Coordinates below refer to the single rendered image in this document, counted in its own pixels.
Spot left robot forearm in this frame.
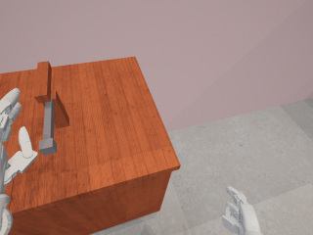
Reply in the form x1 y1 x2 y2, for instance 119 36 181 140
0 194 14 235

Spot tap lever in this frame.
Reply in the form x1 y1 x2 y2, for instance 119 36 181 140
38 95 57 156

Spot counter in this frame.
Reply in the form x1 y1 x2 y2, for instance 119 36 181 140
0 56 181 235

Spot right robot hand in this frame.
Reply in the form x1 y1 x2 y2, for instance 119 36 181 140
222 186 261 235

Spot left robot hand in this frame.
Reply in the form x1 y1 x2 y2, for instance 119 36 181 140
0 88 38 195

